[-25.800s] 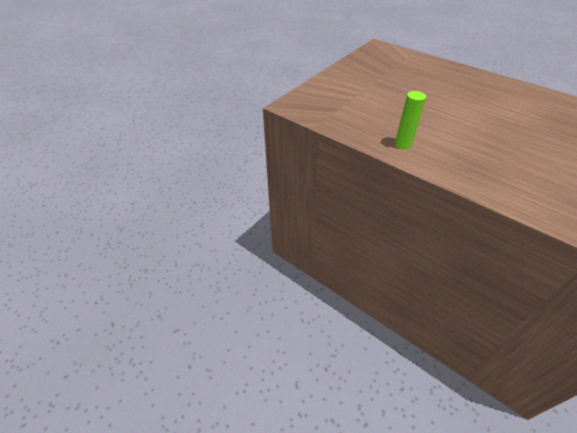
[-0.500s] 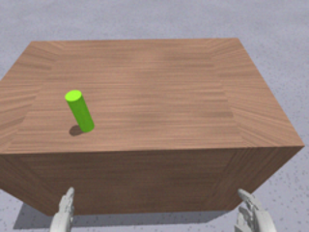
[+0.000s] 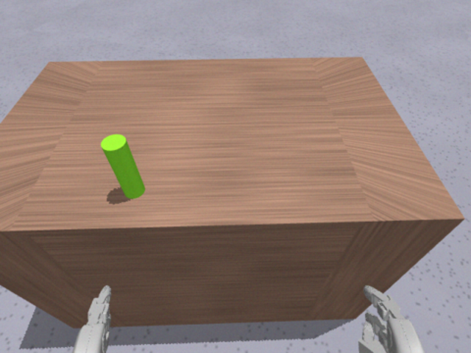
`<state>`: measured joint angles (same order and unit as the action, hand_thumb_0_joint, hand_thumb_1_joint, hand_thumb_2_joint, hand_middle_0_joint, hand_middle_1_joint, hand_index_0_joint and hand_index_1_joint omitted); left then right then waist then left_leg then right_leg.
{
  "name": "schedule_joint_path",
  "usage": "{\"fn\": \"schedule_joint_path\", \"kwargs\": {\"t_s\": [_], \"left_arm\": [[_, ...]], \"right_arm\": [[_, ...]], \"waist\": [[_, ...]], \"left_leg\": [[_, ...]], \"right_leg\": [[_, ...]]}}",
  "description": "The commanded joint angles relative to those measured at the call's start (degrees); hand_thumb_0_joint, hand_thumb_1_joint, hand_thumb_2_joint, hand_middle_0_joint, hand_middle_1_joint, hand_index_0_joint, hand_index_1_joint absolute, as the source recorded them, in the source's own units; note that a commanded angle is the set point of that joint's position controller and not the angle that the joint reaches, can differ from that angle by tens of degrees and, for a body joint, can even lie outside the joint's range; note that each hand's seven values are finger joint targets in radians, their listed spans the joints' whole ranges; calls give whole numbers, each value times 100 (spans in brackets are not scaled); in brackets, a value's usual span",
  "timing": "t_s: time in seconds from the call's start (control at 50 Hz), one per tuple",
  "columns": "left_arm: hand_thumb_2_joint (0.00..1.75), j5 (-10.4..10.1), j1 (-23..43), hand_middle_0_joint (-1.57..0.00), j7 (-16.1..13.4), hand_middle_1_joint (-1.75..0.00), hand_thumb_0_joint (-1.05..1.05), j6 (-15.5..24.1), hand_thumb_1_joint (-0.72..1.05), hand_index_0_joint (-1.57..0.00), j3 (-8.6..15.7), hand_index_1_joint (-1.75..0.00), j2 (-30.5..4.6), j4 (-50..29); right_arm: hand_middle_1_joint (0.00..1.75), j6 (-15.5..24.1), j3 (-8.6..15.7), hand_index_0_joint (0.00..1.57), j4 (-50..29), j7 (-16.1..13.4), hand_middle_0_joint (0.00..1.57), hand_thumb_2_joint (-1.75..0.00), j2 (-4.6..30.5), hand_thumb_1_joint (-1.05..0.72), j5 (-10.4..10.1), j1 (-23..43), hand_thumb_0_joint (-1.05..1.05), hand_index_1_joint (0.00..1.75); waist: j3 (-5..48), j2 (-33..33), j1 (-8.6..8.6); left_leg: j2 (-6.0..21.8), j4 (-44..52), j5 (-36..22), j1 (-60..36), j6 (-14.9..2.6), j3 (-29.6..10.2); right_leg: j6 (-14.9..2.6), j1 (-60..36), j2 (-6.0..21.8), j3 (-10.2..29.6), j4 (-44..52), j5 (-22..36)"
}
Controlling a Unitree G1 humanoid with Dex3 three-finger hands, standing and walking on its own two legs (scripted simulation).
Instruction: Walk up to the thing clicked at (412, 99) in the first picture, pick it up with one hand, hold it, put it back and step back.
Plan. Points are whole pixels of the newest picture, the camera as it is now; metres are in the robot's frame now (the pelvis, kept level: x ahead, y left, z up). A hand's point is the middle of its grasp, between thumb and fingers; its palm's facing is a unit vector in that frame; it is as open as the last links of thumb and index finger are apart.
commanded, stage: home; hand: left
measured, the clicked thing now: (125, 168) +0.46 +0.23 +0.06
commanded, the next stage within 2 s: stand in 1.16 s
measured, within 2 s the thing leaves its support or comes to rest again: neither
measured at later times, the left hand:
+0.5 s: hand (133, 348) +0.17 +0.18 -0.04, palm faces +0.11 -0.97 -0.23, open 17.7 cm
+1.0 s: hand out of the picture +0.16 +0.18 -0.05, palm faces +0.05 -0.94 -0.33, open 17.6 cm
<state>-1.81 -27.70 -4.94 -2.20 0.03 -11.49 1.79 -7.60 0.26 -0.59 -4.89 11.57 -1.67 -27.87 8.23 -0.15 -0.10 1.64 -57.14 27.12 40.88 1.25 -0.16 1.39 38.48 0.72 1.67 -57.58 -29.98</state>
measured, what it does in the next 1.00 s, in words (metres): stands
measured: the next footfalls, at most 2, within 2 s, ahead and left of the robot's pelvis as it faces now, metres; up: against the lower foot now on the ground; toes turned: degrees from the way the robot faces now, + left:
none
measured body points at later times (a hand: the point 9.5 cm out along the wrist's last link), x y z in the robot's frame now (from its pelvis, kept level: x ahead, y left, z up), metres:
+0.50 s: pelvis +0.00 +0.00 +0.00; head +0.03 +0.00 +0.45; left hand +0.16 +0.23 -0.02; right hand +0.16 -0.23 -0.03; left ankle +0.01 +0.13 -0.68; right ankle -0.01 -0.13 -0.68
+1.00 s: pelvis -0.01 +0.00 +0.01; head +0.02 -0.01 +0.45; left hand +0.15 +0.23 -0.03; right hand +0.14 -0.25 -0.08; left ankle +0.01 +0.13 -0.68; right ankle -0.01 -0.13 -0.68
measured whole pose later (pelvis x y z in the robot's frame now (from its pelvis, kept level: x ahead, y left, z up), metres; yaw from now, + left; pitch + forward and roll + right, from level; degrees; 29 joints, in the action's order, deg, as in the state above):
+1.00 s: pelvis -0.01 +0.00 +0.01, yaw +0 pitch +7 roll -1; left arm 2.2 -24.9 -6.5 -2.3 -1.3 -13.5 7.0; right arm -1.1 -0.2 26.0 -5.5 13.4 1.5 -17.1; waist 3.1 -1.3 -0.8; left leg 2.3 -56.0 26.2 36.5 1.5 -1.4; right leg 0.6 33.4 0.0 0.4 -55.5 -28.7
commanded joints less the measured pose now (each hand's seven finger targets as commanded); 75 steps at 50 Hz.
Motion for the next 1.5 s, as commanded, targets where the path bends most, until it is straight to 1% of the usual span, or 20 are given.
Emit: {"fn": "schedule_joint_path", "kwargs": {"t_s": [0.0, 0.1, 0.18, 0.3, 0.48, 0.62, 0.64, 0.66, 0.68, 0.7, 0.92, 0.94, 0.96, 1.0, 1.08, 1.12, 1.18, 1.24, 1.3, 1.48], "left_arm": [[3, 45, 64, -4, -71, -5, 0, 342, -60, -4, 265, -5, -515, -1090], [3, 47, 109, -4, -84, -5, 0, 369, -59, -4, 280, -5, -563, -1152], [2, 55, -30, -4, -108, -4, 0, 361, -61, -4, 393, -4, -636, -1144], [3, 53, 44, -4, -105, -5, 0, 341, -60, -4, 207, -5, -482, -1092], [2, 56, 34, -4, -121, -4, 0, 358, -61, -4, 370, -4, -630, -1108], [1, 70, 73, -4, -118, -4, 0, 357, -61, -4, 249, -4, -516, -1058], [4, 103, -246, -5, -229, -5, 0, 300, -58, -5, 511, -5, -680, -1048], [4, 92, -172, -5, -222, -5, 0, 268, -58, -5, 285, -5, -535, -1115], [5, 83, -101, -5, -253, -5, 0, 267, -56, -5, 380, -5, -656, -1228], [3, 90, -155, -5, -266, -5, 0, 218, -59, -4, 237, -5, -558, -1170], [2, 107, 10, -4, -404, -5, 0, 17, -61, -4, 193, -5, -600, -1212], [0, 866, 941, -4, -124, -4, 0, 224, -61, -4, 493, -4, -1626, 798], [4, 860, 758, -5, 25, -5, 0, 343, -58, -5, 563, -5, -1650, 1431], [5, 758, 884, -5, 158, -6, 0, 445, -56, -5, 474, -6, -1621, 1724], [4, 469, 1202, -5, 313, -5, 0, 537, -58, -5, 405, -5, -1700, 2446], [4, 456, 1399, -5, 334, -5, 0, 510, -58, -5, 415, -5, -1733, 2780], [3, 452, 1371, -4, 337, -5, 0, 511, -60, -4, 396, -5, -1700, 3315], [4, 447, 1366, -5, 335, -5, 0, 544, -59, -5, 396, -5, -1783, 3762], [28, 397, 1430, -20, 321, -29, 0, 533, -35, -20, 399, -29, -1851, 4124], [90, 295, 1637, -20, 302, -30, 0, 466, 37, -20, 309, -30, -1915, 5056]], "right_arm": [[30, 325, 272, 20, -1082, -65, 20, -90, 492, -90, 38, 88, 0, 30], [30, 335, 373, 20, -1101, -50, 20, -90, 560, -90, 34, 104, 0, 30], [30, 315, 360, 20, -1128, -59, 20, -90, 543, -90, 40, -21, 0, 30], [30, 302, 279, 20, -1146, -50, 20, -90, 507, -90, 45, 121, 0, 30], [30, 274, 326, 20, -1058, -45, 20, -90, 535, -90, 46, 48, 0, 30], [30, 271, 376, 20, -1167, -50, 20, -90, 581, -90, 43, 20, 0, 30], [30, 313, 335, 20, 488, -113, 20, -90, 808, -90, 0, 485, 0, 30], [30, 402, 335, 20, 159, -139, 20, -90, 839, -90, -11, 581, 0, 30], [30, 445, 236, 20, 334, -151, 20, -90, 719, -90, -24, 545, 0, 30], [30, 508, 252, 20, 318, -162, 20, -90, 733, -90, -23, 651, 0, 30], [30, 922, 242, 20, 1324, -284, 20, -90, 757, -90, 13, 1251, 0, 30], [30, 888, 469, 20, 2807, -17, 20, -90, 1586, -90, 736, 1527, 0, 30], [30, 861, 542, 20, 3048, 98, 20, -90, 1596, -90, 796, 1488, 0, 30], [30, 891, 479, 20, 3160, 230, 20, -90, 1555, -90, 724, 1594, 0, 30], [30, 959, 479, 20, 3618, 434, 20, -90, 1532, -90, 427, 1718, 0, 30], [30, 971, 505, 20, 3832, 452, 20, -90, 1539, -90, 438, 1736, 0, 30], [30, 984, 515, 20, 4124, 461, 20, -90, 1628, -90, 473, 1888, 0, 30], [30, 994, 501, 20, 4417, 445, 20, -90, 1641, -90, 442, 1854, 0, 30], [30, 1001, 482, 20, 4704, 419, 20, -90, 1707, -90, 401, 1823, 0, 30], [30, 934, 394, 20, 5496, 368, 20, -90, 1755, -90, 353, 1845, 0, 30]], "waist": [[381, 119, 4], [410, -87, 17], [684, -72, 41], [495, 76, 32], [442, -20, 69], [547, 61, -8], [541, 94, -11], [390, 63, -98], [377, 72, -40], [402, 95, -58], [237, -148, -98], [-448, 143, -63], [-90, 322, -79], [-168, 394, -80], [-210, 405, 1], [-376, 191, -8], [-533, -250, 92], [-554, -127, 75], [-564, -189, 56], [-668, 5, -13]], "left_leg": [[-121, 859, -973, -646, -142, 259], [-90, 989, -981, -764, -107, 195], [-101, 803, -1531, -864, -107, 230], [-96, 825, -1317, -739, -124, 219], [-110, 843, -1328, -746, -110, 245], [-80, 859, -1371, -828, -108, 215], [-60, 790, -1370, -897, -118, 58], [-87, 800, -1251, -849, -136, 117], [-94, 793, -1175, -826, -145, 131], [-88, 803, -1107, -818, -146, 131], [-65, 913, -899, -894, -151, 108], [188, 1110, -1238, -1505, -408, -293], [149, 950, -1493, -1736, -521, -216], [93, 1048, -1640, -1587, -576, -274], [66, 1314, -1200, -1846, -560, -342], [157, 1647, -834, -1949, -588, -530], [347, 2071, -674, -1858, -640, -832], [315, 2066, -1061, -1989, -575, -693], [350, 2217, -1551, -2194, -549, -680], [398, 2710, -1946, -2938, -394, -495]], "right_leg": [[-115, -123, -103, -286, 1005, 1196], [-151, -89, -161, -356, 903, 1127], [-131, -275, -136, -320, 831, 1687], [-114, -197, -115, -315, 900, 1506], [-116, -212, -122, -312, 905, 1506], [-121, -184, -140, -326, 860, 1527], [-122, -316, -239, -388, 908, 1575], [-103, -297, -207, -358, 1025, 1497], [-108, -301, -194, -345, 1073, 1435], [-109, -322, -169, -330, 1073, 1375], [-149, -277, -176, -383, 1207, 1132], [-575, -898, 147, 108, 1346, 1324], [-644, -1110, 216, 259, 1388, 1733], [-751, -1237, 278, 429, 1440, 1810], [-700, -1323, 353, 604, 1719, 1485], [-644, -1174, 264, 552, 1730, 1060], [-572, -1401, 137, 388, 1715, 1133], [-598, -1679, 222, 491, 1961, 1511], [-567, -1854, 258, 500, 2097, 1932], [-473, -2198, 441, 594, 2924, 2220]]}}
